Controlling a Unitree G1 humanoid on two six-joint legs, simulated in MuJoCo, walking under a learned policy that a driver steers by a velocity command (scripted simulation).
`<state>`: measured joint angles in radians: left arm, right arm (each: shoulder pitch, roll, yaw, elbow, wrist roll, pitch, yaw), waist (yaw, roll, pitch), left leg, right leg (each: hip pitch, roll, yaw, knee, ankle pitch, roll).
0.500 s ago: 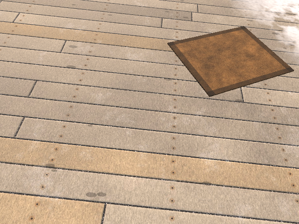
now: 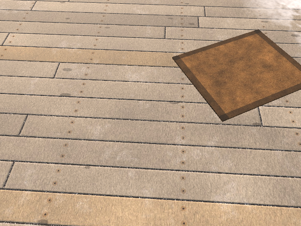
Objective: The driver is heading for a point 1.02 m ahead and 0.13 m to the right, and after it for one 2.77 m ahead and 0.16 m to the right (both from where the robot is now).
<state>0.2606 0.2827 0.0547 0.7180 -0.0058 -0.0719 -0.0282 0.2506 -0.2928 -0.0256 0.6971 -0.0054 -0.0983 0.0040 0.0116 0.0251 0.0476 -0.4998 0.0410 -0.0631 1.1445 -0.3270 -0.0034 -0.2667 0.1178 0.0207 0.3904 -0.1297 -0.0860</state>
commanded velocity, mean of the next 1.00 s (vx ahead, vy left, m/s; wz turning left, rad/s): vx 0.50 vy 0.00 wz -0.35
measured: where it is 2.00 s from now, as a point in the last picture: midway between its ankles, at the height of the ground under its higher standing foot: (189, 124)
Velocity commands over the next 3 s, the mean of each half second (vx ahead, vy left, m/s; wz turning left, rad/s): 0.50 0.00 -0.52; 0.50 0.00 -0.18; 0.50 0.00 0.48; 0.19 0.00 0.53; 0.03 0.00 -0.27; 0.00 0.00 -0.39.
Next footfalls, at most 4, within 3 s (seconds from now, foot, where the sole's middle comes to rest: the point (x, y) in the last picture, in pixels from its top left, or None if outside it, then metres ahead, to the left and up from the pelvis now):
0.28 left None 0.35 0.14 -0.78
0.78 right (208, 211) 0.53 -0.21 -0.78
1.34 left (174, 142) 0.88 -0.08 -0.78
1.78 right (205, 108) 1.12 -0.26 -0.78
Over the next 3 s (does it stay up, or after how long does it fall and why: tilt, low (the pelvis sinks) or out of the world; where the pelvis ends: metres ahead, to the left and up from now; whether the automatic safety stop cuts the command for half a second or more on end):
stays up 1.03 -0.17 0.00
